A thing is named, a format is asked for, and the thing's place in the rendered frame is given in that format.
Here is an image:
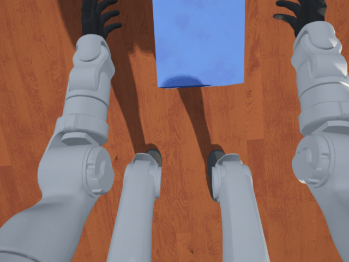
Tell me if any robot right forearm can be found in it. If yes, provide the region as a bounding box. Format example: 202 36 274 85
291 21 349 136

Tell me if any right robot hand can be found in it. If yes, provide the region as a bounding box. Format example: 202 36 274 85
273 0 327 38

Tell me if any right robot thigh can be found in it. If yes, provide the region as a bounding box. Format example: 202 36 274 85
212 160 270 262

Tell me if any robot left upper arm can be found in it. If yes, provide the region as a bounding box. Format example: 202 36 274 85
0 144 115 262

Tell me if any robot right upper arm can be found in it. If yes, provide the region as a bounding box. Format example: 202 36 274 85
292 132 349 262

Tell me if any left robot hand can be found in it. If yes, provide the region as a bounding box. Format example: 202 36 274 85
81 0 122 41

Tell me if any left robot shin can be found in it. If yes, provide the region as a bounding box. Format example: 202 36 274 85
123 153 157 182

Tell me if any robot left forearm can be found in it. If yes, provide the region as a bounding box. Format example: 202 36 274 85
38 34 115 187

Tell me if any carton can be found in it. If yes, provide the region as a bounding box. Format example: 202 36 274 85
152 0 245 89

